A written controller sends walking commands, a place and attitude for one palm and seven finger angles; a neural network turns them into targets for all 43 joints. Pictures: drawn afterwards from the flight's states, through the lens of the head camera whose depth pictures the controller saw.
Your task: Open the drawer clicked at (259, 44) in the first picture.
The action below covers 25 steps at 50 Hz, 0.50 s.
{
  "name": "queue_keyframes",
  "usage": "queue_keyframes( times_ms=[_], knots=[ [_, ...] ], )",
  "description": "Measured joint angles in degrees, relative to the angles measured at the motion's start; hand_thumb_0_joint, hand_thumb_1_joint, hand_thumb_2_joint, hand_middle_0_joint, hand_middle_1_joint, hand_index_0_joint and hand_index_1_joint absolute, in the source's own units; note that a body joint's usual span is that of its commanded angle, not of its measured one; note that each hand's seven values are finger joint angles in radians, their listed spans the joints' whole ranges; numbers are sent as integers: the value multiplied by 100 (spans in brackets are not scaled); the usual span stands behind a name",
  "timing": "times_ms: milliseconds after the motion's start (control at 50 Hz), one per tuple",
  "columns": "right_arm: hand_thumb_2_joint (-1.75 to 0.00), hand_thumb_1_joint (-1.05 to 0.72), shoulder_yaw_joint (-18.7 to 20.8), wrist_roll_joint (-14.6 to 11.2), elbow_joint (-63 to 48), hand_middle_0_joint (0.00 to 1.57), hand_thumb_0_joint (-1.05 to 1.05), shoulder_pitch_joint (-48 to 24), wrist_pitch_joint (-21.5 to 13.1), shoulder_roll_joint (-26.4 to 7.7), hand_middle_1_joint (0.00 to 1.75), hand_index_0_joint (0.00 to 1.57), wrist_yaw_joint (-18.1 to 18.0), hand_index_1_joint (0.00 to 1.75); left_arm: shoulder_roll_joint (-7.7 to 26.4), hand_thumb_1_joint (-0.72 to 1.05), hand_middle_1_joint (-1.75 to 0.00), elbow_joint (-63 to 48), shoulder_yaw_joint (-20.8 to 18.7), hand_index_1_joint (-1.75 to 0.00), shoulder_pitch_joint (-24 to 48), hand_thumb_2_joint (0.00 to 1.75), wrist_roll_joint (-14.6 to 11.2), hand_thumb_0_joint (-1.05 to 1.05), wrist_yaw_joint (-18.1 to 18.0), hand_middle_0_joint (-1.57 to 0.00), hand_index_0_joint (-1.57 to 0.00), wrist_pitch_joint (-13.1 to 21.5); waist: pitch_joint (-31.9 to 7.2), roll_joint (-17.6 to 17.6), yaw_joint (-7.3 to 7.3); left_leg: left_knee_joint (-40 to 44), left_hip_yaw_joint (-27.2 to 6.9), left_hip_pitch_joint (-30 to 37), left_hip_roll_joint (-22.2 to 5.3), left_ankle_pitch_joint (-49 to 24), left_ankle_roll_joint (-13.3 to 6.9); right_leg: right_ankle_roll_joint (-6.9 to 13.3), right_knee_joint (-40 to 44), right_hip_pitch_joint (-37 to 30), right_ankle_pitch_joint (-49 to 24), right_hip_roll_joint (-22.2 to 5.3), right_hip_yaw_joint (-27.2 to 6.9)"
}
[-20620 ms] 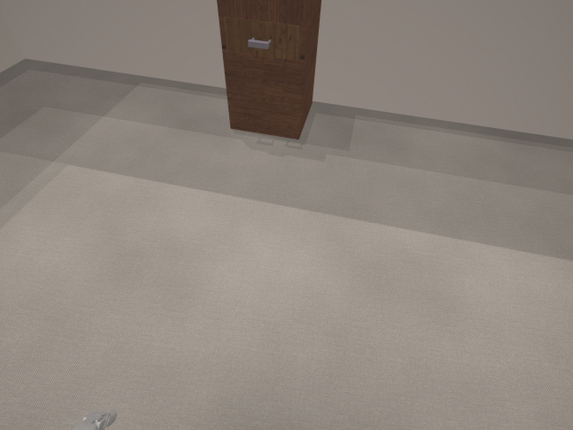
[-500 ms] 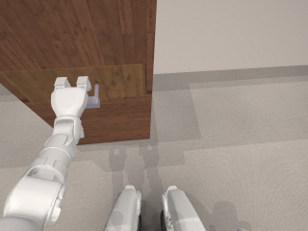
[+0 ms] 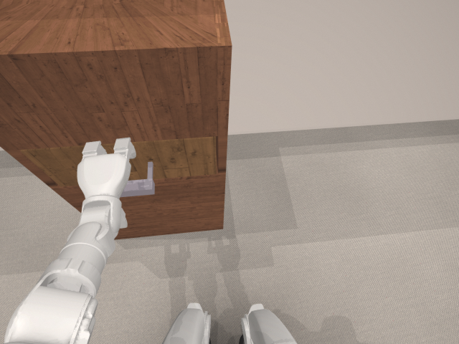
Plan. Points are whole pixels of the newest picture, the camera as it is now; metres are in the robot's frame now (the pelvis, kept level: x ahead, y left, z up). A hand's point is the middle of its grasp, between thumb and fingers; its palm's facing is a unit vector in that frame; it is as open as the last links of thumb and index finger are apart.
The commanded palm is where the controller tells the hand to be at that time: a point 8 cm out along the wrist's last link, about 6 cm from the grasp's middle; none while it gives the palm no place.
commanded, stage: lift the fingers back up to retry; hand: left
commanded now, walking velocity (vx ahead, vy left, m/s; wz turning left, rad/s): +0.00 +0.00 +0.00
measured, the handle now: (130, 178) +0.46 +0.22 -0.11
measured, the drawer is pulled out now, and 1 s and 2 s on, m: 0.00 0.00 0.00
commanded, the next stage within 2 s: re-aim the fingers above the handle in 0.22 s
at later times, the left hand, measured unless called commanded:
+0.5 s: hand (109, 188) +0.41 +0.24 -0.05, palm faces -0.01 -0.02 -1.00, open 13.8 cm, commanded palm +0.39 +0.22 +0.01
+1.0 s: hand (108, 188) +0.41 +0.24 -0.05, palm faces -0.04 +0.00 -1.00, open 13.8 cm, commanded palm +0.39 +0.22 +0.01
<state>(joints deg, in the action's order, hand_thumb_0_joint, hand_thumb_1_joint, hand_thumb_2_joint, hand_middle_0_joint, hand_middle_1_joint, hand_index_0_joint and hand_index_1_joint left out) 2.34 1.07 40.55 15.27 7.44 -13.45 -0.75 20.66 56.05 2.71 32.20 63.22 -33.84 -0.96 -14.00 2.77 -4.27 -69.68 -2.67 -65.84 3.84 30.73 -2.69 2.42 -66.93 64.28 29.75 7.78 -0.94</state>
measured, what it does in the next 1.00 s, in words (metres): stands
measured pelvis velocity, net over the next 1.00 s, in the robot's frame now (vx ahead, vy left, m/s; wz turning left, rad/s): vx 0.00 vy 0.01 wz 0.00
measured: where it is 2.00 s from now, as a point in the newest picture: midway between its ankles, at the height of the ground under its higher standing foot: outside the picture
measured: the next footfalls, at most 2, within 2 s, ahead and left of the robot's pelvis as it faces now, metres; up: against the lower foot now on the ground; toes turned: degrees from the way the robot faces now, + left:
none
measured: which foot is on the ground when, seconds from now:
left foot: down 0.00-1.00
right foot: down 0.00-1.00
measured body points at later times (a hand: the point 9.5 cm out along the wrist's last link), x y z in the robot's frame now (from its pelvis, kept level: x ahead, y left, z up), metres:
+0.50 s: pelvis +0.02 +0.00 +0.01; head +0.13 +0.00 +0.44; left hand +0.40 +0.23 +0.00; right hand +0.10 -0.26 -0.13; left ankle +0.01 +0.09 -0.63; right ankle +0.01 -0.10 -0.63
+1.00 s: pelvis +0.00 +0.01 +0.00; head +0.12 +0.01 +0.44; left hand +0.41 +0.24 +0.00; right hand +0.06 -0.26 -0.13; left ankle +0.01 +0.09 -0.63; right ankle +0.01 -0.10 -0.63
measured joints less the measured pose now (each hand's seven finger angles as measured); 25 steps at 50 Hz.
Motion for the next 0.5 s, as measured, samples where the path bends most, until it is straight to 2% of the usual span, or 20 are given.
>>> queue_keyframes(
  times_ms=[160,240,380,500],
  knots=[
    [-90,-90,24,-29,-83,21,1,-23,65,-5,30,20,-22,30,-76,-49,-120,2,119,-120,-259,30,10,0,139,-32,-32,18,7,-35,59,463,-6,541,7,-73,-6,15,442,-535,-65,-23,-56],
    [-90,-90,48,-6,-132,21,1,-77,52,-15,30,20,-11,30,-98,-49,-120,16,133,-120,-282,30,92,0,141,-32,-32,182,-4,-48,64,444,-32,522,19,-50,-3,25,432,-526,-35,-32,-28],
    [-90,-90,106,74,-153,21,1,-210,101,-3,30,20,35,30,-169,-49,-120,-233,-48,-120,-409,30,243,0,-92,-32,-32,368,-19,-43,94,251,1,335,19,43,-10,16,230,-330,57,-25,-35],
    [-90,-90,61,78,-121,21,1,-232,148,41,30,20,58,30,-107,-49,-120,-225,-157,-120,-493,30,232,0,-215,-32,-32,149,0,-21,133,228,38,363,22,61,-25,1,181,-343,79,-29,-66]
  ],
)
